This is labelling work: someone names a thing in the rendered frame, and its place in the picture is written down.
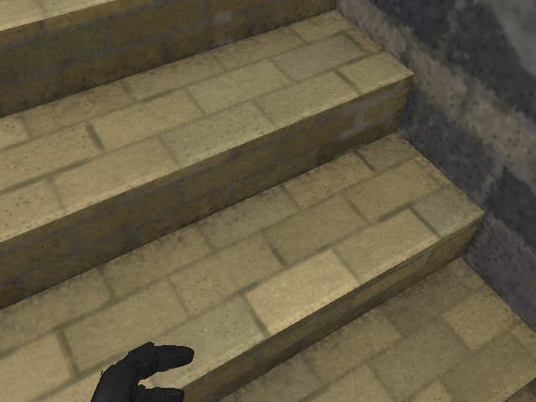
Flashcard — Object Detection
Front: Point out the robot left hand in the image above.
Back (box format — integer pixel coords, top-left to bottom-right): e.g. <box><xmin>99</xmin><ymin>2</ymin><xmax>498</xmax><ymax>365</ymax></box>
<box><xmin>90</xmin><ymin>342</ymin><xmax>194</xmax><ymax>402</ymax></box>

